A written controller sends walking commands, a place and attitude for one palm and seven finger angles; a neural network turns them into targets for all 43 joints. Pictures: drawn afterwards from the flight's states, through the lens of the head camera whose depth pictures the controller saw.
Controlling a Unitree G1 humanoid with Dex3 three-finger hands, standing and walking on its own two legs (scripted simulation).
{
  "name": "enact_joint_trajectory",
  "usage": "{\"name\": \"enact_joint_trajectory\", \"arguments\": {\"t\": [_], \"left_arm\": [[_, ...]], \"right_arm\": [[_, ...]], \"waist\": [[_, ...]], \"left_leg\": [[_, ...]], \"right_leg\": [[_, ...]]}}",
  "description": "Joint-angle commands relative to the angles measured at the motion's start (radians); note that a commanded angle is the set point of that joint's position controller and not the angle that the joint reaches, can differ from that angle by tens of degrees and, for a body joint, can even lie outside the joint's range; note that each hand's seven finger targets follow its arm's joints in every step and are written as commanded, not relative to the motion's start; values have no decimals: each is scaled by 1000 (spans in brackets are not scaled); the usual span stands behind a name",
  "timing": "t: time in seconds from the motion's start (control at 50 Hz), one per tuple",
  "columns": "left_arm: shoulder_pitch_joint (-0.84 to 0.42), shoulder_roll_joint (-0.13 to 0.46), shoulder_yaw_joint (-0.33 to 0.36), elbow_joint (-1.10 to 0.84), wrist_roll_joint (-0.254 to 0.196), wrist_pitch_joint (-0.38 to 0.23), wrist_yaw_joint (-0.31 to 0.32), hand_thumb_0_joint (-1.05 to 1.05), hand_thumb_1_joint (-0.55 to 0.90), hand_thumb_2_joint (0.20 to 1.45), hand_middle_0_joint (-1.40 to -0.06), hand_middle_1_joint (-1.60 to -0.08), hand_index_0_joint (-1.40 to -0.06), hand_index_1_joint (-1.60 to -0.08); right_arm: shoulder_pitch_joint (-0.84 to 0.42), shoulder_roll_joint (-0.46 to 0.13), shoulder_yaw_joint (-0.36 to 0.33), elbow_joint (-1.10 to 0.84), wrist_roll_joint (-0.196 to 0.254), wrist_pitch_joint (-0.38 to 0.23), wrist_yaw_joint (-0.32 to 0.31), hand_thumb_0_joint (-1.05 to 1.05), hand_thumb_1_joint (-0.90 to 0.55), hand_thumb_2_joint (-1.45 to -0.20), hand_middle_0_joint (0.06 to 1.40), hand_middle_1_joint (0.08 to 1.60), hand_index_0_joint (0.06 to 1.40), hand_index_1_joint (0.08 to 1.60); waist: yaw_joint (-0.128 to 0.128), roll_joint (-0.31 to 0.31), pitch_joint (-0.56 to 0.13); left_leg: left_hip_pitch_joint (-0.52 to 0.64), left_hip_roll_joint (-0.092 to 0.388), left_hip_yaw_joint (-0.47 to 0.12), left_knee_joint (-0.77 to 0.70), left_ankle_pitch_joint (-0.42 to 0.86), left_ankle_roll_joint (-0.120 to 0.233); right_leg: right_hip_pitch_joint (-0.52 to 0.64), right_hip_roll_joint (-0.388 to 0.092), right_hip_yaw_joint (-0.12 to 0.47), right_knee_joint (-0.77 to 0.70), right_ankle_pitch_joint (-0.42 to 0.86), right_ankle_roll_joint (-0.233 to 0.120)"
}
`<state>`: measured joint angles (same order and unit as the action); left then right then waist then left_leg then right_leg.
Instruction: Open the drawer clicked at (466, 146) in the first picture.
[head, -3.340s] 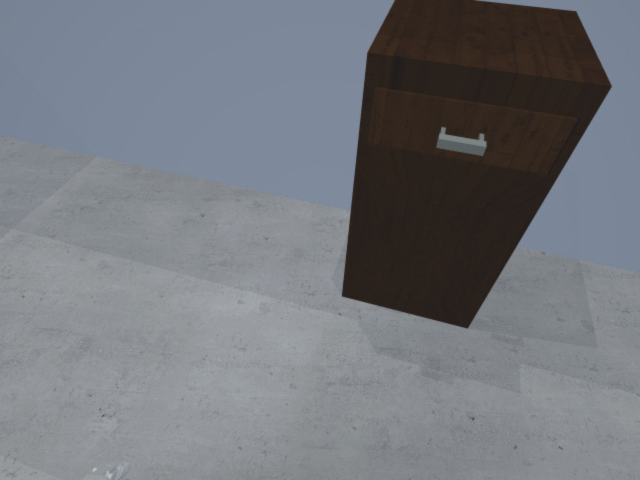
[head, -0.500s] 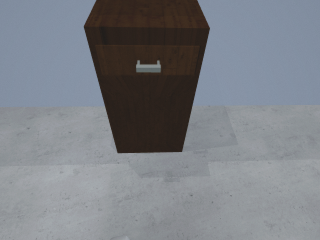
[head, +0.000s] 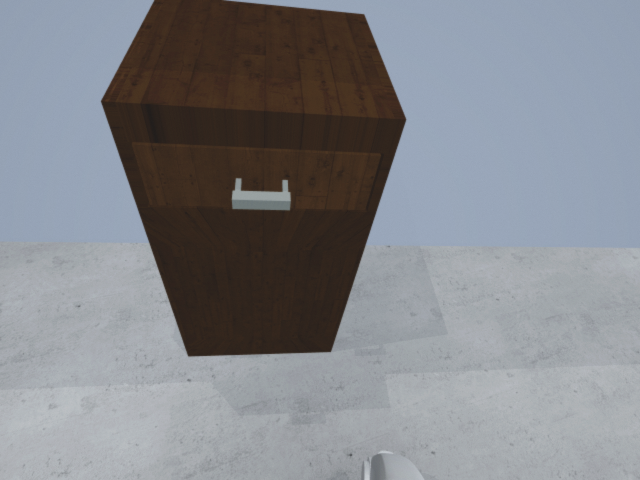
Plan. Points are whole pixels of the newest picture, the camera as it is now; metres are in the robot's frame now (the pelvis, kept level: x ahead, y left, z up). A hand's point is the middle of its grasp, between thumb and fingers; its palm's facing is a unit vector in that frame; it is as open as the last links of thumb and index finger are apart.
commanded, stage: come to a stop and stand still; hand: left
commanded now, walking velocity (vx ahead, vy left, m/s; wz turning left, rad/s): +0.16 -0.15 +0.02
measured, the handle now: (261, 192) +0.58 +0.13 -0.01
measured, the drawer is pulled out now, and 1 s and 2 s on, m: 0.00 0.00 0.00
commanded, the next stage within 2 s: none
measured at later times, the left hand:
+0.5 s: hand out of the picture +0.15 +0.11 -0.16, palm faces +0.09 -0.96 -0.28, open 7.3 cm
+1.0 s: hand out of the picture -0.07 +0.17 -0.19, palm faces +0.06 -0.99 -0.11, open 7.4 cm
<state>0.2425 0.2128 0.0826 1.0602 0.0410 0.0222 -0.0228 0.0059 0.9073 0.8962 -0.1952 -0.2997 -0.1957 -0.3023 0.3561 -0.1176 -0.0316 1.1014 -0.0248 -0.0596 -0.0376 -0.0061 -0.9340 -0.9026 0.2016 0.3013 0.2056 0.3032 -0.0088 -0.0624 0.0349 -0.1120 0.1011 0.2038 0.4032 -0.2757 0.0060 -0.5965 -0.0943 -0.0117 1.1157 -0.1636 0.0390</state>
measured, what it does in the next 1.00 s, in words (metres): steps on the spot: right foot, then left foot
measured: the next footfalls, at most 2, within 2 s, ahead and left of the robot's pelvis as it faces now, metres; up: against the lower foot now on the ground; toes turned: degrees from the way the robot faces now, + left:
right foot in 0.18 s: +0.20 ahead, -0.18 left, +0.00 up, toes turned -8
left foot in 0.72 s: -0.02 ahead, +0.05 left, +0.00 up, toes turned +7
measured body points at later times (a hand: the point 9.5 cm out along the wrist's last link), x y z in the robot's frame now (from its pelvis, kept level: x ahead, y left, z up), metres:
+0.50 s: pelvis +0.04 -0.08 -0.01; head +0.07 -0.12 +0.43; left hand +0.14 +0.16 -0.14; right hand +0.12 -0.34 -0.18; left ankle +0.01 +0.07 -0.65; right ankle +0.16 -0.18 -0.75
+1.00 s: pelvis -0.02 +0.00 +0.00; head -0.01 +0.05 +0.45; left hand -0.07 +0.23 -0.18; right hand -0.11 -0.22 -0.12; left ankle -0.06 +0.05 -0.75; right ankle -0.03 -0.16 -0.65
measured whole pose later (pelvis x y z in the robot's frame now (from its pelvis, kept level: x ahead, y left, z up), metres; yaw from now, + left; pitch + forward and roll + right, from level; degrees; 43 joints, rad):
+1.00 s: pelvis -0.02 +0.00 +0.00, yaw +2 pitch +1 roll -3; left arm 0.38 0.22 0.08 1.12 0.04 0.07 -0.01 0.01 0.91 0.90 -0.20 -0.30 -0.20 -0.30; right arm 0.49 -0.09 0.01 1.13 -0.02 -0.02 -0.06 0.00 -0.91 -0.90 0.20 0.30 0.21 0.30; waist -0.03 -0.07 -0.02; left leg -0.10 0.00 0.09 0.32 -0.24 0.06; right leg -0.51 0.04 0.05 1.09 -0.18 0.04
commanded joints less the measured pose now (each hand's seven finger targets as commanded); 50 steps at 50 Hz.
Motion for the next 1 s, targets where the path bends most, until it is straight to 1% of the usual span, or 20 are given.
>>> {"name": "enact_joint_trajectory", "arguments": {"t": [0.0, 0.08, 0.12, 0.14, 0.16, 0.18, 0.2, 0.22, 0.28, 0.34, 0.46, 0.56, 0.66, 0.68, 0.7, 0.72, 0.74, 0.78, 0.84, 0.98], "left_arm": [[-61, -26, -21, -61, -7, -4, -11, 0, 900, 900, -200, -300, -200, -300], [-87, -27, -26, -73, -19, -24, 2, 0, 900, 900, -200, -300, -200, -300], [56, -2, -22, -29, -20, -44, 18, 0, 900, 900, -200, -300, -200, -300], [129, 64, -14, -6, -16, -61, 29, 0, 900, 900, -200, -300, -200, -300], [158, 171, 6, -2, -10, -75, 45, 0, 900, 900, -200, -300, -200, -300], [162, 213, 10, -21, -21, -71, 46, 0, 900, 900, -200, -300, -200, -300], [112, 188, 8, -34, -21, -62, 51, 0, 900, 900, -200, -300, -200, -300], [90, 182, 19, -33, -20, -61, 58, 0, 900, 900, -200, -300, -200, -300], [13, 130, 8, -60, -23, -34, 77, 0, 900, 900, -200, -300, -200, -300], [-27, 133, 16, -83, -22, -28, 88, 0, 900, 900, -200, -300, -200, -300], [-86, 157, 22, -124, -15, -15, 85, 0, 900, 900, -200, -300, -200, -300], [-117, 206, 27, -154, 11, 8, 67, 0, 900, 900, -200, -300, -200, -300], [-118, 198, 19, -128, 3, 27, 59, 0, 900, 900, -200, -300, -200, -300], [-81, 138, 2, -125, -13, 31, 53, 0, 900, 900, -200, -300, -200, -300], [-51, 33, -13, -123, -31, 39, 51, 0, 900, 900, -200, -300, -200, -300], [-69, 48, -4, -140, -27, 47, 47, 0, 900, 900, -200, -300, -200, -300], [-26, 64, 11, -150, -25, 33, 26, 0, 900, 900, -200, -300, -200, -300], [46, 86, 17, -76, -6, 33, 18, 0, 900, 900, -200, -300, -200, -300], [111, 54, 5, -15, -10, 10, 17, 0, 900, 900, -200, -300, -200, -300], [84, 48, 6, -7, -8, 29, 20, 0, 900, 900, -200, -300, -200, -300]], "right_arm": [[121, -154, -38, -9, -6, -2, -5, 0, -900, -900, 200, 300, 200, 300], [96, -161, -43, -5, -10, 14, -1, 0, -900, -900, 200, 300, 200, 300], [75, -156, -37, 1, -1, 20, 1, 0, -900, -900, 200, 300, 200, 300], [104, -125, -32, 7, 9, 19, 8, 0, -900, -900, 200, 300, 200, 300], [182, -61, -21, 4, 21, 22, 14, 0, -900, -900, 200, 300, 200, 300], [209, -89, -28, -10, 33, 44, 7, 0, -900, -900, 200, 300, 200, 300], [195, -86, -38, -11, 29, 57, 2, 0, -900, -900, 200, 300, 200, 300], [174, -73, -39, -4, 28, 70, 2, 0, -900, -900, 200, 300, 200, 300], [45, -109, -54, -28, 15, 109, 7, 0, -900, -900, 200, 300, 200, 300], [20, -114, -65, -59, 3, 145, 25, 0, -900, -900, 200, 300, 200, 300], [-27, -159, -75, -109, -17, 166, 47, 0, -900, -900, 200, 300, 200, 300], [15, -162, -63, -116, -6, 150, 58, 0, -900, -900, 200, 300, 200, 300], [261, -136, -38, -46, 3, 110, 46, 0, -900, -900, 200, 300, 200, 300], [258, -176, -37, -48, -7, 96, 36, 0, -900, -900, 200, 300, 200, 300], [136, -253, -51, -93, -14, 88, 22, 0, -900, -900, 200, 300, 200, 300], [-16, -279, -46, -152, -8, 92, 5, 0, -900, -900, 200, 300, 200, 300], [-114, -287, -32, -195, -18, 82, -2, 0, -900, -900, 200, 300, 200, 300], [-124, -217, -14, -146, -7, 50, -3, 0, -900, -900, 200, 300, 200, 300], [38, -180, -5, -81, 10, 24, -17, 0, -900, -900, 200, 300, 200, 300], [264, -131, 3, 37, -2, 20, -59, 0, -900, -900, 200, 300, 200, 300]], "waist": [[-35, 236, 92], [-38, 285, 84], [39, 218, -11], [63, 100, -93], [47, -148, -237], [32, -177, -306], [18, -113, -240], [33, -236, -259], [36, -92, -104], [18, -48, -117], [7, -116, -97], [-14, -202, -58], [-86, -94, -60], [-76, 147, -19], [-43, 475, 115], [-5, 367, 250], [58, 243, 202], [73, 210, 144], [24, 131, 43], [-41, 198, 52]], "left_leg": [[7, 211, -106, -150, 428, 96], [-25, 204, -91, -75, 478, 94], [-45, 150, -67, 80, 437, 40], [-112, 98, -56, 183, 272, -1], [-235, 2, -25, 367, -171, -45], [-172, -39, -127, 500, -387, -39], [-200, -38, -162, 573, -382, -35], [-250, -47, -170, 690, -375, -36], [-340, -51, -229, 860, -251, -52], [-360, -70, -249, 888, -136, -66], [-379, -71, -254, 827, -20, -71], [-165, -103, -114, 552, -152, -43], [117, -143, -53, -18, -161, 19], [75, -50, -225, -203, -270, 45], [-155, 202, -581, -368, -537, 69], [-413, 296, -617, -449, -576, 87], [-470, 276, -578, -430, -490, 112], [-291, 139, -424, -357, -312, -22], [-5, 86, -324, -258, -42, -78], [171, 201, -385, -175, 355, -76]], "right_leg": [[-37, -28, -67, -222, 11, 14], [151, 11, -110, -456, -48, -11], [387, 29, -110, -629, 121, -15], [551, -25, -55, -690, 336, -16], [741, -276, 197, -667, 713, -82], [677, -357, 218, -660, 945, -154], [622, -349, 159, -664, 1007, -176], [621, -345, 193, -671, 1010, -177], [453, -304, 135, -697, 826, -178], [392, -288, 90, -746, 585, -165], [305, -271, 121, -897, -133, -133], [151, -229, 114, -1020, -437, -86], [110, -118, 33, -934, -472, -5], [49, -20, -36, -676, -456, 21], [-59, 110, -95, -325, -343, 33], [-56, 49, 82, -217, -248, -6], [32, 56, 70, -98, -176, -6], [-23, 100, 102, -29, -53, -9], [-89, 125, 71, 2, 25, -2], [-124, 107, 83, -19, -60, 0]]}}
